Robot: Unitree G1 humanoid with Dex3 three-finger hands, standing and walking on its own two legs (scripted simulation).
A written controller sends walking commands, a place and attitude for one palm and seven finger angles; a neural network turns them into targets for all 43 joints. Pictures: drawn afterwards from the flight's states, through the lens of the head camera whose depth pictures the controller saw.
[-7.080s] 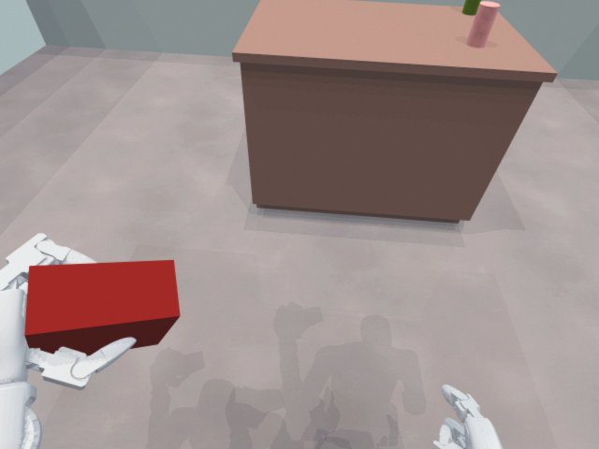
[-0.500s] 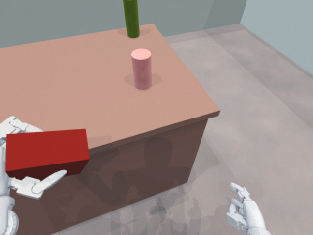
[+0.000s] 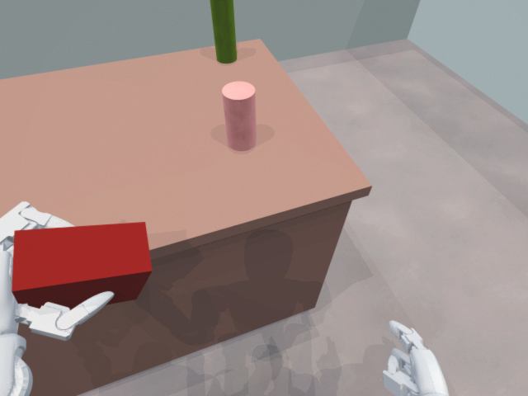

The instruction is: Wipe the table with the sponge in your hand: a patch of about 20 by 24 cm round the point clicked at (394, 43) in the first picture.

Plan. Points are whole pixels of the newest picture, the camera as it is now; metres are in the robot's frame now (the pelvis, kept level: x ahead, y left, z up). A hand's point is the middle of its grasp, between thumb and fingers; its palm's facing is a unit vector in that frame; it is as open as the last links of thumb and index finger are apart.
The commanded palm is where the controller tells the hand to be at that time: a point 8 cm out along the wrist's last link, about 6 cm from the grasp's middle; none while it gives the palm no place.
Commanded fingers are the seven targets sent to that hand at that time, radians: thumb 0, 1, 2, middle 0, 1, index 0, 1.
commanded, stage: shuffle to correct the standing spot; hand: left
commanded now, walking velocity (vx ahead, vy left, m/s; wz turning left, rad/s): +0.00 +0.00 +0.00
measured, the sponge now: (104, 268) +0.23 +0.21 +0.13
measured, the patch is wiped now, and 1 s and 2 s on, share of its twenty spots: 0.00 0.00 0.00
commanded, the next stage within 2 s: come to a stop and stand still in 0.96 s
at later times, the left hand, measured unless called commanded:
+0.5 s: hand (62, 247) +0.24 +0.26 +0.15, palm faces +0.44 -0.81 -0.38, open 10.1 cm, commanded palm +0.19 +0.30 +0.17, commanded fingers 0.00 0.10 1.30 -1.20 -1.60 -1.20 -1.60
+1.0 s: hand (78, 192) +0.33 +0.28 +0.14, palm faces +0.39 -0.80 -0.45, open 10.1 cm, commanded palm +0.27 +0.31 +0.17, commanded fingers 0.00 0.10 1.30 -1.20 -1.60 -1.20 -1.60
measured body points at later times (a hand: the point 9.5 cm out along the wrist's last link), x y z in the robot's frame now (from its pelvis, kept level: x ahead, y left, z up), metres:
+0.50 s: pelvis +0.04 +0.01 -0.02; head +0.05 +0.01 +0.43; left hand +0.22 +0.30 +0.17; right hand +0.22 -0.22 -0.10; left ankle -0.01 +0.10 -0.74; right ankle +0.03 -0.12 -0.74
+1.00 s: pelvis +0.09 +0.04 -0.03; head +0.14 +0.03 +0.42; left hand +0.30 +0.32 +0.17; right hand +0.27 -0.19 -0.12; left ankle +0.11 +0.17 -0.74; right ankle +0.06 -0.07 -0.73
